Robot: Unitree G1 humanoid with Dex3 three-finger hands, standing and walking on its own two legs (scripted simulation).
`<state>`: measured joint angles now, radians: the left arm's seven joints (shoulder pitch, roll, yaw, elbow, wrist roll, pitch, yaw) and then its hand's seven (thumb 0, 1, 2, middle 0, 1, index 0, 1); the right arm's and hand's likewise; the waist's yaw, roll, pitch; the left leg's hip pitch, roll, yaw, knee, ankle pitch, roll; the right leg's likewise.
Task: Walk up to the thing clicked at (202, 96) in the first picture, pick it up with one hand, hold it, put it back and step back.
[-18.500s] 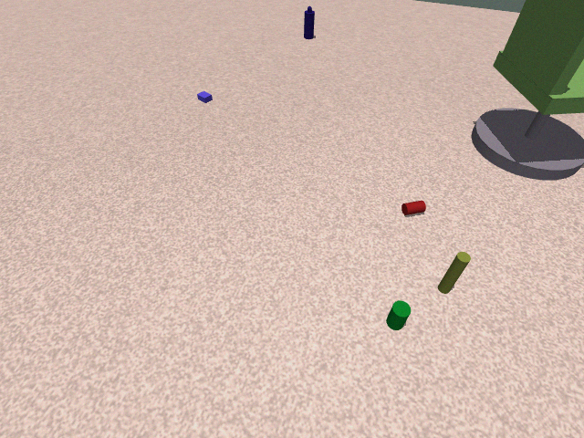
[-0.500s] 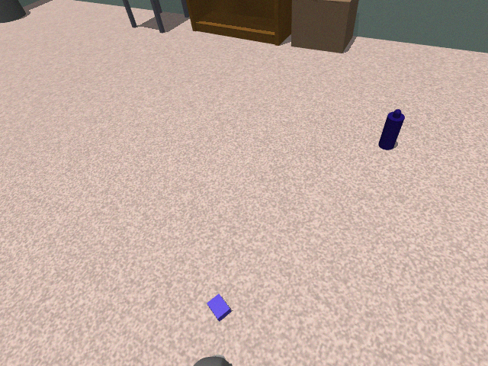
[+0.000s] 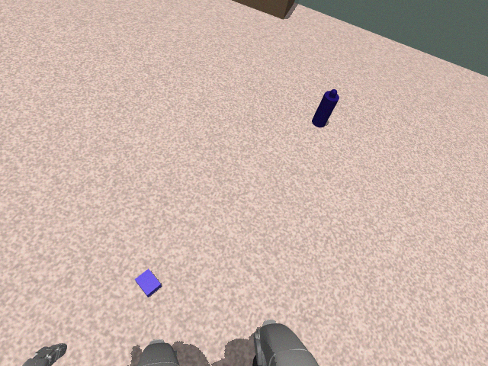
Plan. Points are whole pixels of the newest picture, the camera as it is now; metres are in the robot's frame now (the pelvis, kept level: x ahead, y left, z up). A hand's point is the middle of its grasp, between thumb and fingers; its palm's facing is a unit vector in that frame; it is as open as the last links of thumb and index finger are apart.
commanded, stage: walk up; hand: left
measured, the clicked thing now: (148, 282) +0.43 +0.24 -0.72
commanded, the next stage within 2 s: stand in 0.46 s
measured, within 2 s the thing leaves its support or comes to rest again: neither
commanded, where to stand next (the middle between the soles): +0.06 +0.00 m, yaw +1 degrees
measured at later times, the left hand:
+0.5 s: hand out of the picture +0.05 +0.35 -0.13, palm faces +0.00 -0.84 -0.54, open 7.4 cm
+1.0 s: hand out of the picture +0.11 +0.29 -0.11, palm faces -0.04 -0.95 -0.31, open 7.4 cm
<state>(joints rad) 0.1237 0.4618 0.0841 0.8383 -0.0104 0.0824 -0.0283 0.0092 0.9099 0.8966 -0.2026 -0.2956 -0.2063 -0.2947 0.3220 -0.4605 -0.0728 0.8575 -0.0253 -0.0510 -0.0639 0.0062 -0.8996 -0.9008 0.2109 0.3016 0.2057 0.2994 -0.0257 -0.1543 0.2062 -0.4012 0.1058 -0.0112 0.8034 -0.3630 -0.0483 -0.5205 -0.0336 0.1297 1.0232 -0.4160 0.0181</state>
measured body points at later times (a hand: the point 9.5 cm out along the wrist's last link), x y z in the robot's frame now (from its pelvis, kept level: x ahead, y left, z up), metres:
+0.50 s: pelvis -0.01 +0.03 -0.01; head +0.03 +0.02 +0.44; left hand +0.05 +0.39 -0.09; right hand +0.09 -0.29 -0.13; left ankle +0.04 +0.17 -0.70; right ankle +0.03 -0.15 -0.69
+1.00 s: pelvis -0.01 +0.05 +0.04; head -0.01 +0.05 +0.49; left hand +0.11 +0.34 -0.09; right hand +0.05 -0.25 -0.09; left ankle +0.04 +0.17 -0.70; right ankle +0.03 -0.08 -0.70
